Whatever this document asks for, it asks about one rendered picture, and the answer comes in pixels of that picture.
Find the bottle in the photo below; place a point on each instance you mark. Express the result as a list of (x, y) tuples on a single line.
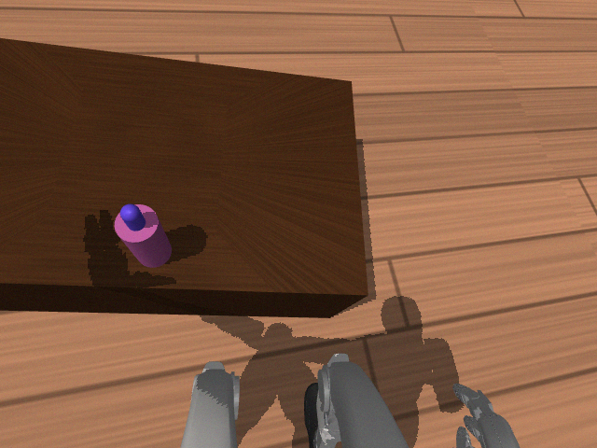
[(139, 228)]

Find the right robot hand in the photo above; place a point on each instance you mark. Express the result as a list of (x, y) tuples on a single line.
[(491, 430)]

